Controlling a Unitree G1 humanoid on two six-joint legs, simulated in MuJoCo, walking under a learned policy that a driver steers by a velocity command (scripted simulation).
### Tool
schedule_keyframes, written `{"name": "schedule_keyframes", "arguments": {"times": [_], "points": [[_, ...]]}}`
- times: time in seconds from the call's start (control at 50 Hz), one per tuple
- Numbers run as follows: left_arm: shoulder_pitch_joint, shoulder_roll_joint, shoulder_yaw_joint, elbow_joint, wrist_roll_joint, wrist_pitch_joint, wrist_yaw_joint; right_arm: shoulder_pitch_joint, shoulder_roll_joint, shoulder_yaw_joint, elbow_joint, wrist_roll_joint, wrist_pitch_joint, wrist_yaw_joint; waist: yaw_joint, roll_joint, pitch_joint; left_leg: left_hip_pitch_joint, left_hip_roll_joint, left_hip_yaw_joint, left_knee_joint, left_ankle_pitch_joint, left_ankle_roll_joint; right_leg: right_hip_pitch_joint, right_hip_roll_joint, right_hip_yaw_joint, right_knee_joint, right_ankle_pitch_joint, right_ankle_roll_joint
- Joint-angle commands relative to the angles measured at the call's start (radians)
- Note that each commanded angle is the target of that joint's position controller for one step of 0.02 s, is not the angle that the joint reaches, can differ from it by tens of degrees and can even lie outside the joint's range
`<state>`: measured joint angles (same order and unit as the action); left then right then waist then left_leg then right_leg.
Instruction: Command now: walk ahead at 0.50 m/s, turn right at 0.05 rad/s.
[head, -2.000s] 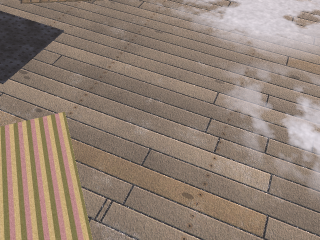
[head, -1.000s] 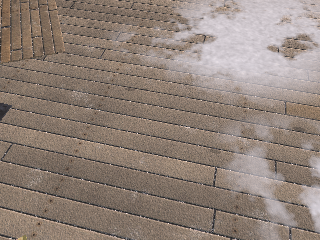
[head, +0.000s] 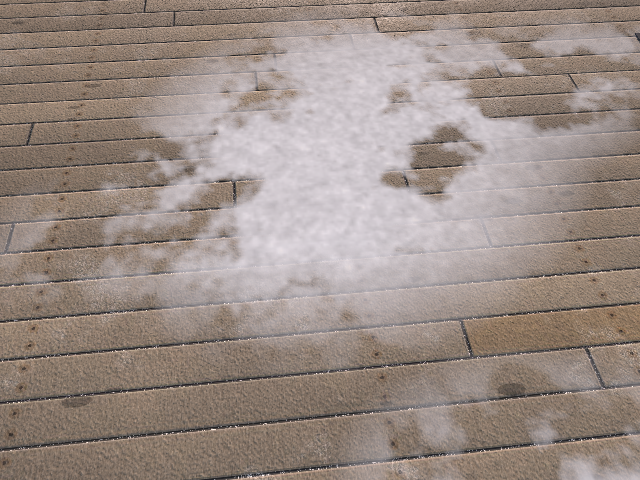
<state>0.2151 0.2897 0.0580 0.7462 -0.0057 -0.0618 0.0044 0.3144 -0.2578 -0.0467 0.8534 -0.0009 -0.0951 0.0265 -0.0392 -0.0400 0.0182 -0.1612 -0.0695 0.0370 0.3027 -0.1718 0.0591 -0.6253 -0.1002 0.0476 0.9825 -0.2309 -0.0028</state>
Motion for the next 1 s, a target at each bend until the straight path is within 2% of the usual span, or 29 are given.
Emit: {"name": "schedule_keyframes", "arguments": {"times": [0.02, 0.08, 0.16, 0.22, 0.24, 0.26, 0.28, 0.3, 0.32, 0.34, 0.36, 0.4, 0.44, 0.5, 0.56, 0.64, 0.7, 0.74, 0.78, 0.8, 0.82, 0.84, 0.86, 0.88, 0.9, 0.92, 0.96, 0.98, 1.0], "points": [[-0.048, 0.037, 0.004, -0.072, 0.005, -0.015, -0.001, -0.050, -0.168, -0.038, -0.065, 0.009, -0.012, -0.013, 0.014, 0.098, 0.001, 0.006, 0.250, -0.166, -0.172, 0.237, 0.165, -0.031, -0.022, -0.005, -0.179, 0.173, 0.018], [-0.148, 0.021, -0.005, -0.096, -0.001, -0.025, -0.014, 0.016, -0.177, -0.037, -0.040, 0.019, -0.004, -0.018, -0.028, 0.090, 0.012, 0.029, 0.229, -0.112, -0.168, 0.247, 0.138, 0.024, 0.015, -0.037, -0.352, 0.313, 0.014], [-0.250, 0.034, -0.004, -0.136, -0.012, -0.034, -0.035, 0.082, -0.185, -0.038, -0.003, 0.024, 0.017, -0.021, -0.052, 0.103, 0.040, 0.152, 0.289, -0.139, -0.122, 0.252, 0.131, -0.004, 0.037, -0.033, -0.447, 0.284, -0.012], [-0.221, 0.070, 0.010, -0.143, -0.009, -0.042, -0.044, 0.080, -0.205, -0.046, 0.009, 0.027, 0.034, -0.029, -0.005, 0.121, 0.020, 0.211, 0.320, -0.172, -0.030, 0.392, 0.107, 0.086, 0.062, -0.033, -0.496, 0.172, -0.048], [-0.139, 0.095, 0.024, -0.123, -0.005, -0.045, -0.041, 0.060, -0.212, -0.046, 0.006, 0.028, 0.039, -0.030, 0.051, 0.124, -0.028, 0.198, 0.296, -0.155, 0.066, 0.534, 0.090, 0.218, 0.090, -0.058, -0.531, 0.163, -0.068], [0.013, 0.144, 0.048, -0.081, 0.001, -0.046, -0.032, 0.051, -0.194, -0.037, -0.002, 0.022, 0.040, -0.031, 0.123, 0.111, -0.133, 0.115, 0.244, -0.124, 0.240, 0.562, 0.062, 0.463, 0.076, -0.051, -0.523, 0.201, -0.100], [0.204, 0.223, 0.069, -0.053, 0.017, -0.043, -0.019, 0.042, -0.134, -0.013, -0.038, -0.004, 0.035, -0.032, 0.192, -0.002, -0.302, -0.102, 0.170, -0.080, 0.554, 0.273, 0.021, 0.783, -0.125, 0.155, -0.472, 0.247, -0.166], [0.226, 0.262, 0.075, -0.033, 0.015, -0.033, -0.023, 0.190, -0.028, 0.016, -0.041, 0.012, 0.017, -0.026, 0.117, -0.264, -0.431, -0.468, 0.026, -0.080, 0.863, -0.398, -0.028, 1.068, -0.334, 0.577, -0.565, 0.041, -0.302], [0.221, 0.159, 0.051, -0.044, 0.008, -0.029, -0.021, 0.122, -0.147, -0.012, -0.026, 0.036, 0.007, -0.024, 0.164, -0.143, -0.365, -0.563, 0.073, -0.180, 0.967, -0.412, -0.025, 1.000, -0.304, 0.594, -0.630, -0.096, -0.264], [0.160, 0.125, 0.037, -0.043, 0.004, -0.030, -0.016, 0.032, -0.185, -0.028, -0.057, 0.050, 0.003, -0.023, 0.157, -0.103, -0.217, -0.611, 0.112, -0.161, 0.978, -0.318, -0.021, 0.872, -0.274, 0.442, -0.660, -0.072, -0.223], [0.111, 0.106, 0.028, -0.045, 0.009, -0.034, -0.018, -0.021, -0.173, -0.028, -0.062, 0.034, 0.003, -0.025, 0.135, -0.032, -0.130, -0.557, 0.152, -0.151, 0.934, -0.248, -0.024, 0.720, -0.226, 0.314, -0.674, 0.125, -0.187], [0.016, 0.081, 0.025, -0.037, 0.018, -0.044, -0.022, 0.009, -0.139, -0.033, -0.063, 0.033, 0.026, -0.029, 0.055, -0.080, -0.076, -0.479, 0.202, -0.147, 0.882, -0.144, -0.038, 0.553, -0.190, 0.210, -0.769, 0.105, -0.197], [-0.017, 0.059, 0.024, -0.024, 0.014, -0.059, -0.023, 0.024, -0.104, -0.031, -0.059, 0.038, 0.054, -0.028, 0.031, -0.063, -0.036, -0.449, 0.215, -0.144, 0.862, -0.117, -0.054, 0.476, -0.174, 0.118, -0.830, 0.146, -0.205], [-0.017, 0.096, 0.038, 0.003, 0.024, -0.065, -0.012, -0.026, -0.087, -0.032, -0.089, 0.025, 0.070, -0.031, 0.021, -0.015, 0.002, -0.521, 0.222, -0.159, 0.776, -0.004, -0.071, 0.470, -0.179, 0.009, -0.866, 0.217, -0.207], [-0.008, 0.114, 0.044, 0.023, 0.021, -0.057, -0.001, -0.101, -0.072, -0.025, -0.114, 0.023, 0.060, -0.013, 0.044, -0.013, 0.026, -0.517, 0.215, -0.121, 0.590, 0.152, -0.074, 0.493, -0.143, -0.115, -0.868, 0.273, -0.181], [0.057, 0.145, 0.055, 0.053, 0.007, -0.039, 0.008, -0.242, -0.055, -0.014, -0.169, 0.020, 0.055, 0.012, 0.104, 0.017, 0.059, -0.511, 0.189, -0.045, 0.409, 0.218, -0.047, 0.579, -0.157, -0.197, -0.855, 0.299, -0.160], [0.085, 0.163, 0.064, 0.075, -0.010, -0.016, 0.008, -0.298, -0.071, -0.018, -0.212, 0.022, 0.058, 0.026, 0.111, 0.005, 0.077, -0.539, 0.169, -0.010, 0.352, 0.131, -0.012, 0.692, -0.190, -0.223, -0.800, 0.384, -0.140], [0.065, 0.194, 0.072, 0.074, -0.019, -0.002, 0.012, -0.271, -0.094, -0.031, -0.229, 0.021, 0.063, 0.032, 0.073, -0.029, 0.040, -0.456, 0.124, 0.035, 0.340, 0.029, 0.025, 0.729, -0.202, -0.246, -0.695, 0.651, -0.119], [0.035, 0.211, 0.075, 0.066, -0.027, 0.015, 0.018, -0.088, -0.154, -0.069, -0.193, 0.025, 0.068, 0.028, -0.042, -0.038, -0.072, -0.202, 0.032, 0.093, 0.300, -0.011, 0.078, 0.704, -0.168, -0.287, -0.418, 0.904, -0.082], [0.039, 0.190, 0.065, 0.060, -0.021, 0.015, 0.021, 0.084, -0.222, -0.106, -0.148, 0.028, 0.074, 0.012, -0.124, 0.002, -0.161, 0.080, 0.015, 0.046, 0.253, 0.042, 0.118, 0.550, -0.126, -0.302, -0.170, 0.776, -0.040], [0.119, 0.064, 0.026, 0.013, 0.026, -0.001, 0.015, 0.128, -0.346, -0.133, -0.136, 0.033, 0.079, -0.007, -0.056, 0.263, -0.233, 0.429, 0.268, -0.407, 0.226, 0.015, 0.259, 0.122, 0.005, -0.285, 0.203, 0.019, 0.027], [0.101, 0.051, 0.007, -0.012, 0.010, -0.043, 0.002, 0.120, -0.336, -0.118, -0.180, 0.026, 0.060, 0.002, -0.045, 0.258, -0.401, 0.580, 0.412, -0.885, 0.030, -0.194, 0.397, -0.097, 0.146, -0.033, 0.401, -0.395, 0.038], [-0.030, 0.138, 0.029, -0.037, -0.036, -0.069, -0.011, 0.105, -0.252, -0.093, -0.176, 0.018, 0.046, 0.009, -0.093, 0.139, -0.304, 0.530, 0.393, -0.781, -0.026, -0.188, 0.325, -0.206, 0.088, 0.042, 0.426, -0.314, 0.011], [-0.065, 0.131, 0.025, -0.050, -0.041, -0.084, -0.011, 0.061, -0.220, -0.083, -0.174, 0.019, 0.036, 0.009, -0.065, 0.114, -0.191, 0.398, 0.357, -0.644, -0.021, -0.125, 0.285, -0.218, 0.046, 0.033, 0.356, -0.222, -0.011], [-0.072, 0.123, 0.027, -0.032, -0.011, -0.084, -0.001, -0.012, -0.177, -0.069, -0.184, 0.021, 0.035, 0.008, -0.020, 0.029, -0.109, 0.242, 0.304, -0.517, -0.025, -0.016, 0.235, -0.151, 0.003, 0.027, 0.265, -0.150, -0.016], [-0.043, 0.132, 0.034, -0.030, 0.004, -0.077, 0.003, -0.060, -0.161, -0.062, -0.201, 0.010, 0.033, 0.003, 0.026, 0.081, -0.089, 0.128, 0.286, -0.461, -0.035, 0.101, 0.238, -0.072, -0.018, 0.036, 0.202, -0.104, -0.006], [-0.013, 0.130, 0.039, -0.025, 0.014, -0.054, 0.000, -0.090, -0.152, -0.060, -0.221, 0.006, 0.030, -0.005, 0.056, 0.089, -0.080, 0.026, 0.251, -0.401, -0.069, 0.200, 0.241, 0.007, -0.027, 0.033, 0.131, -0.067, 0.020], [-0.027, 0.106, 0.036, -0.020, 0.020, -0.041, 0.004, -0.083, -0.143, -0.058, -0.217, 0.011, 0.029, -0.011, 0.056, 0.045, -0.071, 0.004, 0.215, -0.353, -0.085, 0.203, 0.216, 0.014, -0.023, 0.018, 0.108, -0.029, 0.023], [-0.032, 0.090, 0.030, -0.034, 0.020, -0.034, 0.005, -0.067, -0.186, -0.067, -0.214, 0.009, 0.026, -0.018, 0.064, 0.100, -0.062, -0.029, 0.234, -0.345, -0.088, 0.268, 0.240, 0.007, -0.011, 0.012, 0.052, 0.002, 0.045]]}}
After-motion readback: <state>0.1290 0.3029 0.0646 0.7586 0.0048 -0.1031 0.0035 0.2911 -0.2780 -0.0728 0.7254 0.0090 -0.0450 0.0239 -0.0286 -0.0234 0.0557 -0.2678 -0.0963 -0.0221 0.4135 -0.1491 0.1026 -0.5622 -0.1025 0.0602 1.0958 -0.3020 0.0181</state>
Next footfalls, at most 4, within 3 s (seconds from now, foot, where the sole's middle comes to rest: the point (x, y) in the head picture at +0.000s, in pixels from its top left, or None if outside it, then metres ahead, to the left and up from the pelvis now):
0.26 right None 0.33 -0.15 -0.78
0.80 left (249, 443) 0.57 0.14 -0.78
1.30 right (277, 304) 0.92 0.09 -0.78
1.84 left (136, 269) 1.03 0.45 -0.78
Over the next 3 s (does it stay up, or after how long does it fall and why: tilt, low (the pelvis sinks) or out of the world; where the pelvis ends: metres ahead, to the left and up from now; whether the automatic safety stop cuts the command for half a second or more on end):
stays up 1.54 0.56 -0.01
